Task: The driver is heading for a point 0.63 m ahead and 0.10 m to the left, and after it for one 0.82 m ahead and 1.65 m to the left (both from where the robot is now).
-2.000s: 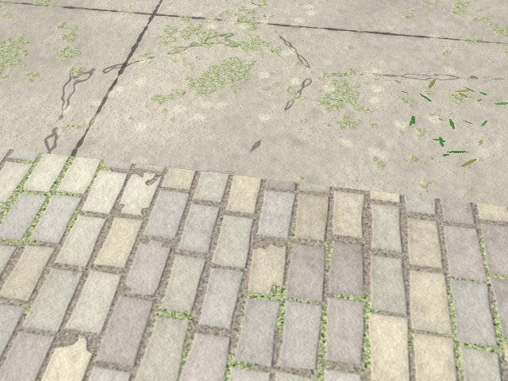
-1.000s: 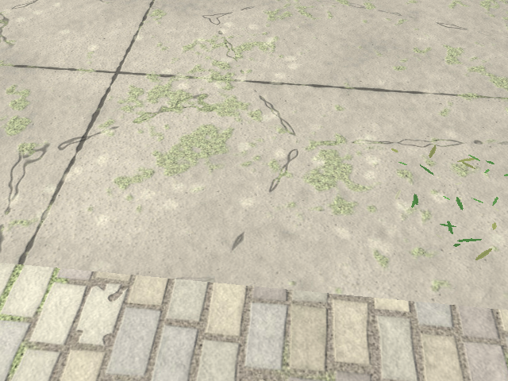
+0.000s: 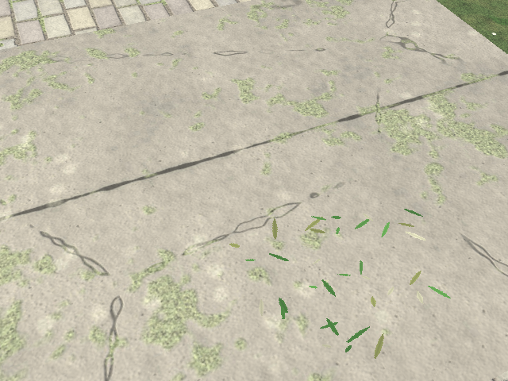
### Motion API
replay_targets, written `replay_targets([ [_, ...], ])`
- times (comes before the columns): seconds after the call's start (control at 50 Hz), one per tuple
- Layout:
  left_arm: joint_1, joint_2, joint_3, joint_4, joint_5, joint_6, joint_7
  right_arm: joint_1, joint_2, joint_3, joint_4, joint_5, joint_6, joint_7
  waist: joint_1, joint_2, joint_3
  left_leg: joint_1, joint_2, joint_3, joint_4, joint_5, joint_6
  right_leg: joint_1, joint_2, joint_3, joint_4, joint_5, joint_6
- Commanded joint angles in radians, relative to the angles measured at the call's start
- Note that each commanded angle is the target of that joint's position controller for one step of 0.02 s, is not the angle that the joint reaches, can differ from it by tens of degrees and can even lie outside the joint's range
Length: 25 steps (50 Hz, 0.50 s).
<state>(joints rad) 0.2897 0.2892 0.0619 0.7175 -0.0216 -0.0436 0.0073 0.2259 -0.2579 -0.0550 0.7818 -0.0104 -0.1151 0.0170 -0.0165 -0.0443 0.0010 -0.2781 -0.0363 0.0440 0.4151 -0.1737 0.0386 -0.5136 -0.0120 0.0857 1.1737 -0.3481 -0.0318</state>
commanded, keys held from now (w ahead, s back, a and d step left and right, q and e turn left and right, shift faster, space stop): w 0.30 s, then w+q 0.54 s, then q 0.16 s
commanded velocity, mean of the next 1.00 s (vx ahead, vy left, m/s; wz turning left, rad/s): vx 0.48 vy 0.00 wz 0.20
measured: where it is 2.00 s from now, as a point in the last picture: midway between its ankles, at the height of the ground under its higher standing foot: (245, 328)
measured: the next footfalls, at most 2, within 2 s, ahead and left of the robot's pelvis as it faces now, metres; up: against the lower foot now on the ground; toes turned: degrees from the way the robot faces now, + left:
right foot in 0.34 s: +0.32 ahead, -0.17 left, +0.00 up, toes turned -4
left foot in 0.90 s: +0.59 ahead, +0.10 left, +0.00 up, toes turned +16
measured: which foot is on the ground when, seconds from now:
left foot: down 0.00-0.34, up 0.36-0.88, down 0.90-1.00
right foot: up 0.00-0.32, down 0.34-0.90, up 0.92-1.00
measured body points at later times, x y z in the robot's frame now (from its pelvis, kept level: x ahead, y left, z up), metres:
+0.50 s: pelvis +0.25 -0.07 +0.00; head +0.28 -0.08 +0.45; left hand +0.39 +0.19 -0.09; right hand +0.32 -0.35 -0.13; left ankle +0.21 +0.09 -0.65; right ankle +0.28 -0.16 -0.74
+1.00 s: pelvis +0.50 +0.01 -0.01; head +0.55 +0.03 +0.43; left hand +0.51 +0.31 -0.13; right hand +0.74 -0.20 -0.11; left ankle +0.55 +0.09 -0.74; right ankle +0.40 -0.17 -0.63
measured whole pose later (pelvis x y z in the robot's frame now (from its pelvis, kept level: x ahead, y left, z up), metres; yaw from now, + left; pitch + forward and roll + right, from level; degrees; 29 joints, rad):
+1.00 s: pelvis +0.50 +0.01 -0.01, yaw +17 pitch +2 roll -1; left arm 0.23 0.29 0.06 0.78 -0.01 -0.09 0.02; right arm 0.13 -0.29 -0.07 0.69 0.01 -0.04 0.04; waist 0.01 0.00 0.08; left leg -0.44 -0.07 0.02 0.57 -0.17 0.09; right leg -0.37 -0.04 0.01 1.27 -0.49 0.05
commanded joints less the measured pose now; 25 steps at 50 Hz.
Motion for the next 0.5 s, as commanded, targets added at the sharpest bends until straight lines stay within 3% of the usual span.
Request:
replay_targets([
  [0.02, 0.001, 0.034, 0.01, -0.08, 0.003, -0.01, -0.004, 0.024, -0.112, -0.026, -0.024, 0.007, -0.018, 0.005, 0.013, 0.132, -0.008, 0.135, 0.269, -0.269, -0.24, 0.135, 0.186, -0.166, -0.077, 0.027, -0.069, 0.059, 0.006],
  [0.08, -0.081, 0.02, -0.002, -0.109, 0.016, -0.019, -0.007, 0.045, -0.148, -0.035, -0.001, 0.017, -0.013, 0.001, 0.001, 0.106, -0.005, 0.163, 0.273, -0.204, -0.261, 0.246, 0.196, -0.197, -0.101, -0.006, -0.231, 0.177, 0.019],
  [0.16, -0.21, 0.001, -0.014, -0.136, 0.008, -0.035, -0.024, 0.094, -0.172, -0.034, 0.027, 0.029, 0.006, -0.003, -0.048, 0.117, 0.018, 0.162, 0.234, -0.107, -0.255, 0.241, 0.157, -0.12, -0.079, -0.067, -0.465, 0.34, 0.02],
  [0.24, -0.304, 0.019, -0.01, -0.177, -0.004, -0.04, -0.041, 0.156, -0.192, -0.035, 0.062, 0.039, 0.026, -0.002, -0.072, 0.137, 0.046, 0.236, 0.282, -0.123, -0.221, 0.216, 0.142, -0.09, -0.05, -0.089, -0.58, 0.297, -0.001],
  [0.28, -0.292, 0.04, -0.002, -0.183, -0.002, -0.044, -0.047, 0.152, -0.208, -0.039, 0.072, 0.044, 0.037, -0.006, -0.044, 0.15, 0.041, 0.275, 0.305, -0.127, -0.173, 0.287, 0.126, -0.037, -0.032, -0.1, -0.63, 0.236, -0.031],
  [0.3, -0.228, 0.058, 0.009, -0.167, 0.004, -0.045, -0.046, 0.132, -0.217, -0.04, 0.072, 0.046, 0.043, -0.009, 0.004, 0.149, 0.008, 0.273, 0.293, -0.104, -0.099, 0.414, 0.109, 0.07, -0.005, -0.123, -0.673, 0.243, -0.05],
  [0.32, -0.103, 0.097, 0.033, -0.126, 0.012, -0.045, -0.039, 0.139, -0.2, -0.032, 0.075, 0.047, 0.046, -0.011, 0.064, 0.125, -0.068, 0.229, 0.246, -0.071, 0.057, 0.538, 0.087, 0.271, 0.02, -0.136, -0.706, 0.259, -0.076],
  [0.34, 0.078, 0.162, 0.058, -0.092, 0.025, -0.043, -0.025, 0.126, -0.157, -0.012, 0.055, 0.03, 0.041, -0.012, 0.145, 0.066, -0.2, 0.054, 0.196, -0.034, 0.315, 0.4, 0.048, 0.565, -0.106, -0.005, -0.675, 0.289, -0.129],
  [0.36, 0.165, 0.271, 0.079, -0.084, 0.04, -0.036, -0.016, 0.214, -0.038, 0.027, 0.022, 0.016, 0.022, -0.006, 0.119, -0.194, -0.331, -0.356, 0.037, 0.001, 0.711, -0.165, -0.022, 0.916, -0.386, 0.433, -0.733, 0.203, -0.275],
  [0.38, 0.196, 0.192, 0.061, -0.075, 0.032, -0.036, -0.018, 0.2, -0.107, 0.011, 0.042, 0.037, 0.005, -0.004, 0.147, -0.169, -0.389, -0.464, 0.032, -0.155, 0.869, -0.394, -0.016, 0.897, -0.424, 0.61, -0.834, 0.103, -0.301],
  [0.4, 0.134, 0.145, 0.042, -0.073, 0.026, -0.04, -0.019, 0.125, -0.168, -0.011, 0.018, 0.062, 0.002, -0.002, 0.133, -0.116, -0.228, -0.53, 0.08, -0.164, 0.907, -0.328, -0.006, 0.772, -0.389, 0.453, -0.85, 0.111, -0.254],
  [0.42, 0.063, 0.106, 0.029, -0.076, 0.022, -0.042, -0.022, 0.074, -0.161, -0.011, 0.008, 0.059, 0.006, -0.004, 0.1, -0.073, -0.149, -0.507, 0.124, -0.139, 0.867, -0.242, -0.005, 0.64, -0.338, 0.318, -0.876, 0.146, -0.22],
  [0.44, 0.002, 0.071, 0.019, -0.073, 0.022, -0.047, -0.027, 0.053, -0.149, -0.014, 0.007, 0.045, 0.017, -0.007, 0.068, -0.05, -0.081, -0.473, 0.15, -0.134, 0.813, -0.18, -0.013, 0.522, -0.295, 0.226, -0.919, 0.18, -0.199],
  [0.46, -0.039, 0.049, 0.014, -0.07, 0.026, -0.057, -0.03, 0.073, -0.139, -0.02, 0.015, 0.039, 0.034, -0.01, 0.032, -0.069, -0.05, -0.411, 0.173, -0.145, 0.775, -0.131, -0.018, 0.437, -0.264, 0.153, -0.96, 0.213, -0.18],
  [0.5, -0.066, 0.05, 0.02, -0.05, 0.032, -0.076, -0.032, 0.105, -0.094, -0.017, 0.027, 0.042, 0.062, -0.012, -0.001, -0.057, -0.023, -0.353, 0.171, -0.145, 0.759, -0.071, -0.031, 0.351, -0.249, 0.063, -1.018, 0.292, -0.179],
])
